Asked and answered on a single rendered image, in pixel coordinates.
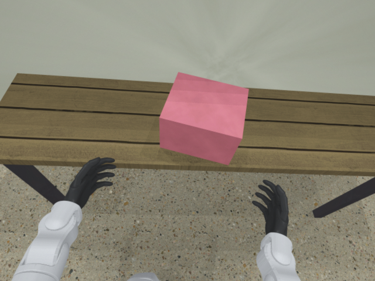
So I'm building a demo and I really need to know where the robot left hand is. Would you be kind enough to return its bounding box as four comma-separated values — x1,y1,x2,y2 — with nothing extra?
63,157,116,209

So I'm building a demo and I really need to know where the carton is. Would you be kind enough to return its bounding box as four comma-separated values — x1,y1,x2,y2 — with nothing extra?
159,72,249,165

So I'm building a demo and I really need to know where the table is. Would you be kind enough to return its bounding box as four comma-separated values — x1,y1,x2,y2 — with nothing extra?
0,73,375,218

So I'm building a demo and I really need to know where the robot right forearm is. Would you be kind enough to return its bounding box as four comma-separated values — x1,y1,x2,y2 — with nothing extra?
256,232,301,281

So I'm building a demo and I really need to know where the robot left forearm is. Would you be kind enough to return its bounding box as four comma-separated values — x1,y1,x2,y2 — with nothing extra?
11,201,83,281

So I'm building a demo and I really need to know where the robot right hand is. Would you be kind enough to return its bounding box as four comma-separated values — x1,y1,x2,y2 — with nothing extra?
252,180,289,237

